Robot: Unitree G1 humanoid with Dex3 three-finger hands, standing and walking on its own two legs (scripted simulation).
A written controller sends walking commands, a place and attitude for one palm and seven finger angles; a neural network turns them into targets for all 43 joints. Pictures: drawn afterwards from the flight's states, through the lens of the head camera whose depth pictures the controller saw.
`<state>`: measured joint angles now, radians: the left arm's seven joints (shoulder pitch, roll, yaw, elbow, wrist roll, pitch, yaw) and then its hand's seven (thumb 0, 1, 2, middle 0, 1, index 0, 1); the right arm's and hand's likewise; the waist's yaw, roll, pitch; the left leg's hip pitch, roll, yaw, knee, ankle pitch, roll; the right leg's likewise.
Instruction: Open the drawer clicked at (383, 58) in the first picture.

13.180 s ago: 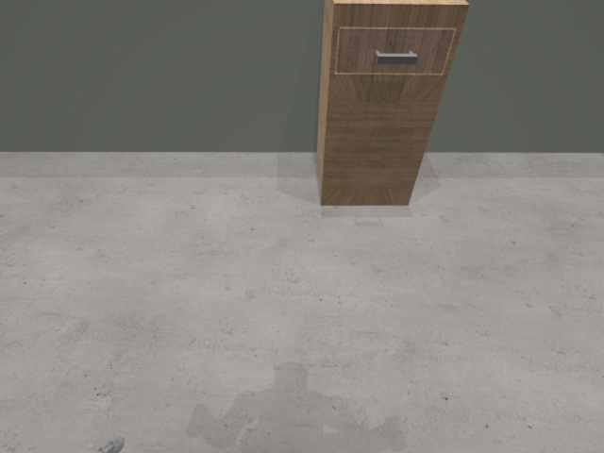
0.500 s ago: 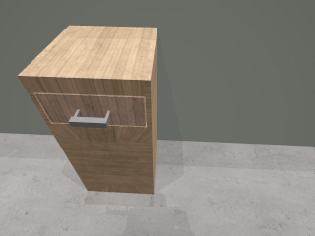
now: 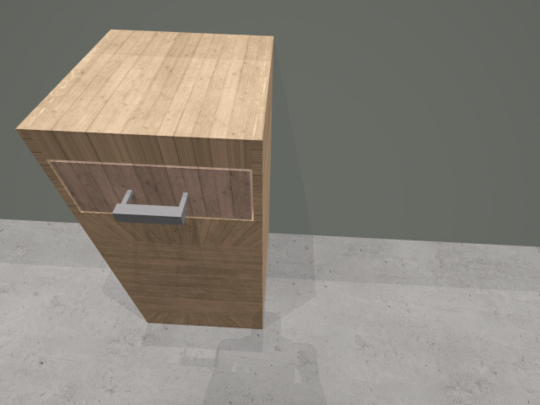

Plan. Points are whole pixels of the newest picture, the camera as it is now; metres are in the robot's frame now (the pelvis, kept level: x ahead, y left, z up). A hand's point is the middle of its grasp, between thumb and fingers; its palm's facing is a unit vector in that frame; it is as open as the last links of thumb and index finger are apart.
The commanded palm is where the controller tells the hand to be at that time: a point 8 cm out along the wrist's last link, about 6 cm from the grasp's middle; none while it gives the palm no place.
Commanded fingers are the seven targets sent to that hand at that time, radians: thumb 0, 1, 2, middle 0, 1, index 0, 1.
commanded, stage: come to a stop and stand still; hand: left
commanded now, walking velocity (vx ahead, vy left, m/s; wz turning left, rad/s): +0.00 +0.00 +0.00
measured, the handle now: (153, 205) +0.48 +0.27 -0.03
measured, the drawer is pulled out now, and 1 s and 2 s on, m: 0.00 0.00 0.00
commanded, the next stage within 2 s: look again from close up in 0.38 s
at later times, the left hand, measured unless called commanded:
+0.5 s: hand out of the picture -0.02 +0.15 -0.17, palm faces +0.06 -0.98 -0.16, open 7.4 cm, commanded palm none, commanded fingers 0.00 0.90 0.90 -0.20 -0.30 -0.20 -0.30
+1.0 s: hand out of the picture +0.03 +0.22 -0.18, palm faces -0.02 -0.98 -0.21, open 7.4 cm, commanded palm none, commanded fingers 0.00 0.90 0.90 -0.20 -0.30 -0.20 -0.30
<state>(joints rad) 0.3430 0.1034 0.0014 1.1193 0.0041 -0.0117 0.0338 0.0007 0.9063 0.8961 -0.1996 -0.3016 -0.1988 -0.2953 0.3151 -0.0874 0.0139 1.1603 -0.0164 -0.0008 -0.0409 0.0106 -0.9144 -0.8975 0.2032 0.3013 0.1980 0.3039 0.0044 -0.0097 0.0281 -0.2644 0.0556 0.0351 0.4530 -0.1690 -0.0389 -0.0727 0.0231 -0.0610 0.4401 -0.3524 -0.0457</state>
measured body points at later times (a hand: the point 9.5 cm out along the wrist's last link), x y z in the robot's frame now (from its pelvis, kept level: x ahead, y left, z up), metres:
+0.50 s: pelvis +0.02 +0.00 +0.00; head +0.03 +0.00 +0.45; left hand -0.02 +0.20 -0.16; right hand +0.02 -0.22 -0.16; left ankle +0.05 +0.15 -0.74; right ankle -0.07 -0.08 -0.74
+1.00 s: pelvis +0.00 +0.04 +0.00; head +0.02 +0.04 +0.44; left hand +0.03 +0.27 -0.16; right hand +0.01 -0.19 -0.16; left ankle +0.04 +0.14 -0.74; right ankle -0.07 -0.08 -0.74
